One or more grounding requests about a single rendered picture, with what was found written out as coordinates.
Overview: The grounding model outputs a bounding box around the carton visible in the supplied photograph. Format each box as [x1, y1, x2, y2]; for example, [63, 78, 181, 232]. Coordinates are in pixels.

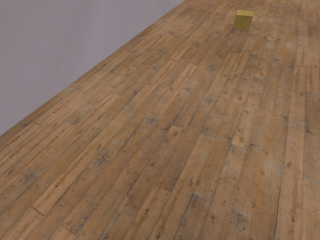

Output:
[233, 10, 253, 31]

